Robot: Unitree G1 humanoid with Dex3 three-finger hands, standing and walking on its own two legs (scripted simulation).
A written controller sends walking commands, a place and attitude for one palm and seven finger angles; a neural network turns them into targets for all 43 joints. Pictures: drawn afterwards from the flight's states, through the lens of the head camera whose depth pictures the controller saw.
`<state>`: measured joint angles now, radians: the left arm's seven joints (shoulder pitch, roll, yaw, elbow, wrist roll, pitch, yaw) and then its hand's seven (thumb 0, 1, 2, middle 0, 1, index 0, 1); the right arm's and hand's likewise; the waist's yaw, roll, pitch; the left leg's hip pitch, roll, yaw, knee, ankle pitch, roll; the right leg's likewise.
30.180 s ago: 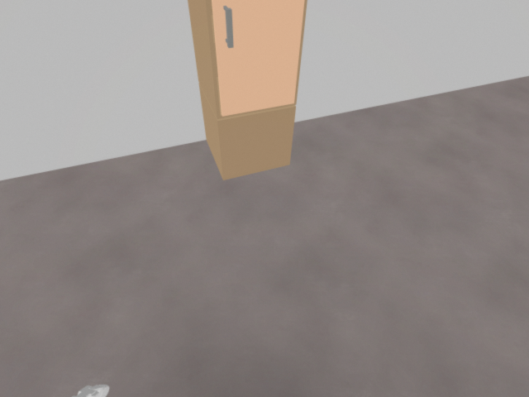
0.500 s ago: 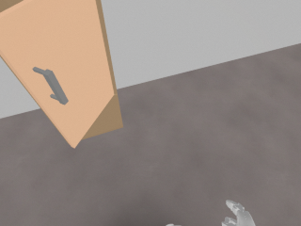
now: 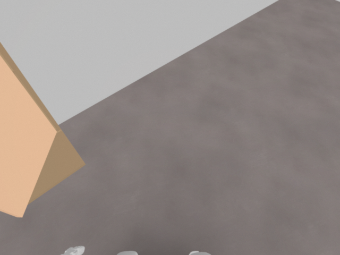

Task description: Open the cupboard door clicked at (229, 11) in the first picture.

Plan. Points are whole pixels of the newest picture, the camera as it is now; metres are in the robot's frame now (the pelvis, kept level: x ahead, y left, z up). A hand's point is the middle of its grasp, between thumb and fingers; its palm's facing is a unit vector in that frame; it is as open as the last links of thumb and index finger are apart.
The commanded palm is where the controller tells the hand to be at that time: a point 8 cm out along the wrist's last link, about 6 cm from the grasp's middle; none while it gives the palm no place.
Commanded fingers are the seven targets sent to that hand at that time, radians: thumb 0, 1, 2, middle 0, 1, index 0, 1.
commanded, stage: walk to a spot facing it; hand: left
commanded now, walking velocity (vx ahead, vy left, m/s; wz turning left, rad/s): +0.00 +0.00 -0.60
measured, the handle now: out of the picture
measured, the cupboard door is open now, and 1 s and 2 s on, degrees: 46 46 46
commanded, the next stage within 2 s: turn to face it in 1.58 s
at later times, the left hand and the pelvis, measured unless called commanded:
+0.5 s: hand (116, 250) +0.15 +0.14 -0.15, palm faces -0.24 -0.94 -0.23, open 7.4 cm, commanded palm none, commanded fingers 0.00 0.90 0.90 -0.20 -0.30 -0.20 -0.30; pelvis +0.06 -0.05 +0.01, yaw -17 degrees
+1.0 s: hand (197, 147) +0.46 -0.08 -0.16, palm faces -0.59 -0.77 -0.25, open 7.4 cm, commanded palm none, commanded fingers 0.00 0.90 0.90 -0.20 -0.30 -0.20 -0.30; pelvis +0.21 -0.16 -0.02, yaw -35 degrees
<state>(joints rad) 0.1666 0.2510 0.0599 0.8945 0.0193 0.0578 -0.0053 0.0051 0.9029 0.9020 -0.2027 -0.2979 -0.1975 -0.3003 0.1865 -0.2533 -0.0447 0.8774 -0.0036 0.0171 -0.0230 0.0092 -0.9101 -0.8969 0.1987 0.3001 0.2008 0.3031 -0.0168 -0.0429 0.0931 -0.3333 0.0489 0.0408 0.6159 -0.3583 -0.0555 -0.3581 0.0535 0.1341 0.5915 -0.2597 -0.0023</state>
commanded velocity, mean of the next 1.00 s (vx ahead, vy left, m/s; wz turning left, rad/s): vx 0.27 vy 0.00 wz -0.53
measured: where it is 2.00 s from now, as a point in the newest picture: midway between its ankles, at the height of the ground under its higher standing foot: (244, 191)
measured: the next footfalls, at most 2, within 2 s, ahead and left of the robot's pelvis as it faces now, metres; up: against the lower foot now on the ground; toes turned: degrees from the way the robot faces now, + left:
left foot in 0.02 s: +0.06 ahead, +0.15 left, +0.00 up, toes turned +2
right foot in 0.26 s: +0.04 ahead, -0.14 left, +0.00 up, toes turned -11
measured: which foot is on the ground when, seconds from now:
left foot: up 0.00-0.00, down 0.02-0.24, up 0.26-0.58, down 0.60-0.96, up 0.98-1.00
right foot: down 0.00-0.00, up 0.02-0.24, down 0.26-0.60, up 0.62-0.94, down 0.96-1.00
